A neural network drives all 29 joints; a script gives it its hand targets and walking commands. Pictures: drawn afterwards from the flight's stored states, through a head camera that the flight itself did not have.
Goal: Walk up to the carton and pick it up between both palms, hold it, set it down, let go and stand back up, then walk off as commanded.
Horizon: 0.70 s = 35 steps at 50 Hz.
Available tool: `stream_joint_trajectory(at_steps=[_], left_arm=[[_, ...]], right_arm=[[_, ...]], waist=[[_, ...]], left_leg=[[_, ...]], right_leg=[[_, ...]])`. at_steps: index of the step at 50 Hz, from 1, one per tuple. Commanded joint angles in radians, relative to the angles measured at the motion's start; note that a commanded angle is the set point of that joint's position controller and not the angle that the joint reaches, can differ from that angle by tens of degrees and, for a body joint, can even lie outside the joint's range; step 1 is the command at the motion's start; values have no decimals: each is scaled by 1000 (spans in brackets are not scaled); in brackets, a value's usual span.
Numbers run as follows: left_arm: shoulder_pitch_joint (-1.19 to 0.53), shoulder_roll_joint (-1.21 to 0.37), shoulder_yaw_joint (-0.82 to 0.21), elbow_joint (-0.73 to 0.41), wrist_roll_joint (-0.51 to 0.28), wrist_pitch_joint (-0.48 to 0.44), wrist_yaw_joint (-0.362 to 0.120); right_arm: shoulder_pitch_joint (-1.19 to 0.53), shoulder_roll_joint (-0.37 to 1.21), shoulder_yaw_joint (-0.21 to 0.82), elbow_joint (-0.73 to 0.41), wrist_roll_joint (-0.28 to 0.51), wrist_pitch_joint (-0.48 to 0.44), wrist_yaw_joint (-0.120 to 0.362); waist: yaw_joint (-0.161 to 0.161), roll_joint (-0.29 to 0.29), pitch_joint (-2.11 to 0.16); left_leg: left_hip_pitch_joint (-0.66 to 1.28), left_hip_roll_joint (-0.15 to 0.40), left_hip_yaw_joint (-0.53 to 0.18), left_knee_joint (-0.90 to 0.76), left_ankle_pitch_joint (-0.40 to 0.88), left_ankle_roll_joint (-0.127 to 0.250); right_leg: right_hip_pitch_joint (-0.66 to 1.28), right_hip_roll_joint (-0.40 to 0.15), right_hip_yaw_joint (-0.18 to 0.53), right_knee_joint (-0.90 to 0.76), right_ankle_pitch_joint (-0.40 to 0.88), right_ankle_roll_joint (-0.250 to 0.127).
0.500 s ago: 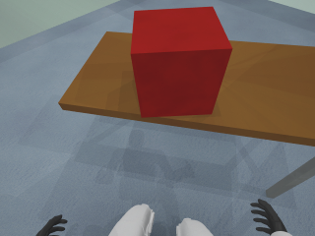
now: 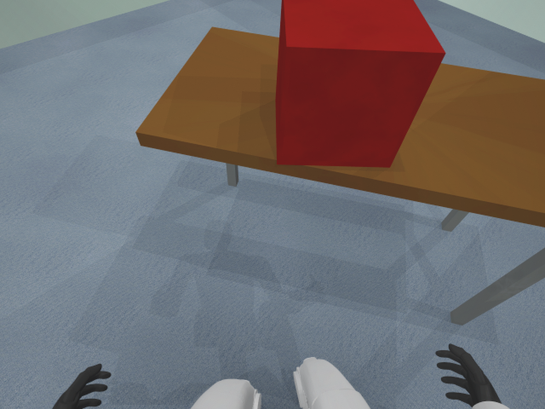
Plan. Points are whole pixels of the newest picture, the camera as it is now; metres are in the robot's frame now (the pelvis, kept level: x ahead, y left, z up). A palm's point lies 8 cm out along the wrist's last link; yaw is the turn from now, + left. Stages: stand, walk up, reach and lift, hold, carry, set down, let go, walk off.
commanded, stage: walk off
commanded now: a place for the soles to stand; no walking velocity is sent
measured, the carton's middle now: (339, 82) +0.69 -0.09 +0.09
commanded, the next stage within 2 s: none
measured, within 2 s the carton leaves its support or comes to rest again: neither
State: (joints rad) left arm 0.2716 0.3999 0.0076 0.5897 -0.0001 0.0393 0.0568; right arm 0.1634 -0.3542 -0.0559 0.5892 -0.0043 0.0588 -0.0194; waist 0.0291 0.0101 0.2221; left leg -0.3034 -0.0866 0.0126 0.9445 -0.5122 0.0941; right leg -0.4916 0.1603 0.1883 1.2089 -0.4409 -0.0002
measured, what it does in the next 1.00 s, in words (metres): walks backwards: right foot, then left foot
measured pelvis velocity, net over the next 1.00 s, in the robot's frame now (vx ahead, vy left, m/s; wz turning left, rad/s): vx -0.15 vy -0.02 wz -0.01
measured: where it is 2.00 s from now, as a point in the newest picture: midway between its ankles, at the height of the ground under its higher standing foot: outside the picture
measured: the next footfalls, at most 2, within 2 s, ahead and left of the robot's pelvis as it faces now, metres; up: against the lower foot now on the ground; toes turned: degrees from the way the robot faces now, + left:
right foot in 0.32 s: +0.07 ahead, -0.15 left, +0.00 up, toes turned +4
left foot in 0.82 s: -0.07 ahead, +0.07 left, +0.00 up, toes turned -4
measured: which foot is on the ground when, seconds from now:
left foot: down 0.00-0.34, up 0.36-0.80, down 0.82-1.00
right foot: up 0.00-0.30, down 0.32-0.82, up 0.84-1.00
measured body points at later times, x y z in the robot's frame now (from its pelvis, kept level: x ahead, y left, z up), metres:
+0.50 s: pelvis -0.05 -0.07 +0.00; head +0.01 -0.10 +0.44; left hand +0.08 +0.24 -0.07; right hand +0.09 -0.36 -0.11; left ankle -0.07 +0.06 -0.63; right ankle +0.03 -0.16 -0.69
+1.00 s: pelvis -0.15 -0.02 -0.01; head -0.10 +0.00 +0.44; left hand -0.02 +0.29 -0.11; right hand +0.00 -0.32 -0.09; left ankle -0.11 +0.07 -0.69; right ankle -0.09 -0.17 -0.62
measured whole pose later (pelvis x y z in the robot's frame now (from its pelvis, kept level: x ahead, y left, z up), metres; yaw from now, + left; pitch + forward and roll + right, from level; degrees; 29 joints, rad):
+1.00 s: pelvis -0.15 -0.02 -0.01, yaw -1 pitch -9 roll -1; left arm 0.23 0.41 0.01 0.60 0.01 0.04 0.06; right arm 0.17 -0.38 -0.06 0.60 -0.01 0.05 -0.01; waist 0.01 0.00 0.27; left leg -0.35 -0.05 -0.02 1.00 -0.50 0.04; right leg -0.54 0.17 0.19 1.33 -0.40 0.00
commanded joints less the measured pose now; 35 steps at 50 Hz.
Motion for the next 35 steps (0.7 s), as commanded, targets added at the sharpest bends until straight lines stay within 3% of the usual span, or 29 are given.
stream_joint_trajectory(at_steps=[1, 3, 4, 5, 6, 7, 9, 10, 11, 12, 13, 14, 15, 16, 17, 18, 19, 22, 23, 24, 25, 26, 27, 28, 30, 31, 32, 34, 35], left_arm=[[-8, 256, 152, 44, -7, -22, 16], [16, 254, 153, 41, -6, -12, 14], [19, 265, 147, 43, -6, -15, 12], [16, 263, 146, 25, -3, -11, 16], [34, 254, 151, 53, -2, -13, 11], [19, 269, 151, 36, -3, -15, 8], [10, 261, 145, 26, 4, -16, 7], [-9, 259, 148, 26, 5, -23, 4], [17, 271, 145, 31, 6, -25, 0], [42, 260, 142, 32, 7, -25, -1], [50, 246, 145, 9, 11, -31, -4], [61, 231, 140, 27, 15, -37, -5], [100, 228, 144, 34, 21, -42, -7], [114, 245, 140, 35, 33, -49, -12], [80, 302, 135, -12, 39, -48, -13], [37, 339, 146, -5, 30, -47, -7], [5, 325, 143, -21, 26, -40, -5], [-34, 285, 139, 0, 17, -40, 3], [-47, 284, 137, -4, 25, -43, 0], [-27, 262, 138, 10, 21, -49, 3], [2, 263, 139, 18, 21, -57, 1], [-6, 265, 145, 10, 18, -48, 2], [13, 263, 142, 13, 16, -54, 6], [13, 265, 142, 4, 11, -52, 3], [48, 263, 141, 16, 14, -53, 3], [-19, 264, 136, -14, 14, -51, 2], [20, 267, 145, -3, 19, -52, 0], [-24, 290, 148, -18, 25, -48, 4], [-6, 303, 149, -19, 28, -40, 1]], right_arm=[[46, -269, -75, -55, -18, -28, -18], [51, -301, -84, -57, -26, -27, -18], [17, -292, -80, -58, -23, -29, -19], [5, -311, -76, -59, -22, -32, -22], [-1, -301, -80, -49, -17, -31, -19], [16, -293, -79, -60, -22, -34, -18], [16, -312, -75, -58, -23, -30, -19], [24, -297, -81, -50, -25, -28, -18], [8, -309, -83, -59, -26, -25, -14], [3, -318, -83, -64, -30, -19, -9], [-14, -317, -73, -62, -27, -24, -4], [-35, -293, -68, -59, -28, -25, -5], [-22, -306, -72, -65, -29, -17, 0], [24, -265, -67, -40, -14, -9, -1], [70, -236, -62, -41, -6, -9, -5], [5, -265, -73, -43, -19, -6, -11], [18, -284, -79, -34, -25, -7, -16], [56, -278, -76, 9, -8, 7, -9], [57, -290, -80, 26, -12, 3, -7], [66, -276, -75, 28, -15, 5, -4], [62, -266, -73, 20, -4, 3, -5], [119, -265, -76, 4, -9, 1, -6], [87, -275, -82, 4, -14, 3, -2], [97, -269, -76, 6, -8, 1, -4], [60, -265, -73, 20, -8, 1, -2], [99, -263, -77, 10, -6, -2, -1], [98, -270, -78, 13, -13, 1, 2], [123, -278, -85, 11, -16, -1, 11], [106, -279, -81, 26, -16, -2, 11]], waist=[[-54, 82, -80], [-51, 76, -86], [-44, 40, -73], [-38, 46, -41], [-32, 69, -54], [-42, 50, -67], [-40, 86, -61], [-50, 30, -65], [-42, 32, -78], [-34, 117, -93], [-9, 129, -89], [2, 104, -124], [39, 77, -172], [52, -120, -233], [15, -308, -231], [27, -228, -202], [27, -192, -150], [14, -122, -141], [16, -151, -139], [17, -81, -132], [22, -108, -161], [9, -121, -211], [25, -112, -195], [13, -92, -206], [34, -102, -201], [3, -120, -207], [23, -145, -197], [0, -134, -192], [8, -161, -174]], left_leg=[[164, 330, -426, -467, 671, -91], [113, 392, -470, -507, 542, -50], [116, 381, -465, -502, 529, -60], [67, 419, -484, -512, 552, -17], [66, 400, -463, -502, 478, -14], [63, 398, -455, -478, 498, 23], [30, 433, -462, -455, 589, 76], [24, 420, -434, -424, 607, 74], [-10, 405, -402, -419, 547, 66], [-39, 414, -367, -396, 533, 87], [-97, 396, -348, -367, 561, 89], [-109, 377, -324, -315, 532, 77], [-154, 302, -233, -196, 488, 34], [-236, 151, -109, 35, 191, -31], [-304, -12, -28, 242, -114, -105], [-244, -14, -101, 338, -133, -118], [-223, -30, -185, 401, -72, -108], [-228, -43, -231, 488, -16, -99], [-227, -35, -230, 488, -30, -94], [-251, -33, -219, 494, -13, -104], [-273, -28, -231, 512, -15, -103], [-268, -13, -215, 469, -13, -102], [-299, -13, -226, 471, -25, -112], [-273, -6, -210, 456, -22, -110], [-270, 7, -187, 370, -43, -108], [-243, 22, -185, 404, -33, -109], [-230, 15, -160, 337, -65, -105], [-173, 51, -143, 267, -100, -102], [-121, 58, -117, 212, -97, -86]], right_leg=[[-217, -14, 36, 101, -60, 3], [-175, -24, 40, 141, -52, 3], [-184, -30, 32, 113, -46, -4], [-193, -34, 46, 147, -46, 1], [-157, -41, 33, 130, -51, 9], [-141, -49, 4, 104, -51, 7], [-118, -66, 2, 92, -90, 4], [-80, -76, -10, 22, -104, -8], [-35, -88, -29, -3, -83, -7], [-2, -113, -45, -86, -115, -13], [74, -132, -44, -166, -108, -22], [125, -137, -23, -307, -122, -44], [253, -165, -1, -504, 14, -60], [335, -266, 209, -663, 116, -93], [253, -423, 508, -753, 333, -169], [98, -471, 588, -818, 289, -236], [16, -417, 585, -841, 213, -213], [5, -389, 508, -802, 78, -206], [16, -397, 501, -788, 115, -231], [74, -379, 471, -746, 187, -233], [143, -373, 446, -717, 304, -225], [211, -372, 432, -709, 304, -232], [233, -391, 476, -728, 308, -236], [220, -395, 460, -729, 297, -246], [248, -381, 448, -726, 306, -221], [213, -375, 386, -709, 342, -237], [199, -382, 411, -740, 281, -230], [129, -405, 402, -754, 208, -250], [33, -405, 402, -800, 103, -247]])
